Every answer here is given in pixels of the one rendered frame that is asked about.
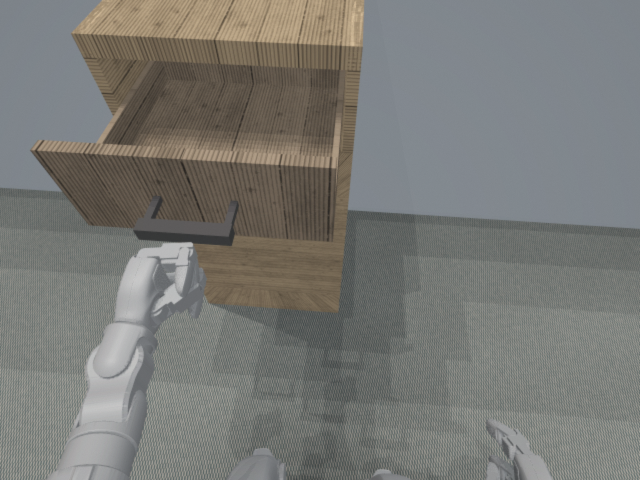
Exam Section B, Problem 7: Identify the right robot shin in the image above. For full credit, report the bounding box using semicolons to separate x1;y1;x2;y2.
372;469;392;477

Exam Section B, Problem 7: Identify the cabinet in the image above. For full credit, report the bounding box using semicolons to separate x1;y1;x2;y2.
71;0;364;313

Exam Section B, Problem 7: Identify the robot left forearm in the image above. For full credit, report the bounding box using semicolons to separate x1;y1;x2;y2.
46;322;158;480

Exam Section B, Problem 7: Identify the robot right hand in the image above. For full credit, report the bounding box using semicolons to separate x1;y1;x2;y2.
486;419;553;480

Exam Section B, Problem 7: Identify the robot left hand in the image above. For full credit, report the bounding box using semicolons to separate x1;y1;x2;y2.
114;242;207;335

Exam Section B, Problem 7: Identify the left robot shin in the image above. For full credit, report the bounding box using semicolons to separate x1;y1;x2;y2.
252;448;274;457

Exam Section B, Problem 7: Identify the drawer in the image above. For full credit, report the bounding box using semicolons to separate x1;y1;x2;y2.
30;61;346;242

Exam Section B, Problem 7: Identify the handle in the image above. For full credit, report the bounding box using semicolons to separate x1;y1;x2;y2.
133;196;239;246

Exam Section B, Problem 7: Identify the robot shin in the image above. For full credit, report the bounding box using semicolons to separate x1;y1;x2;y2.
372;469;392;477
252;448;274;457

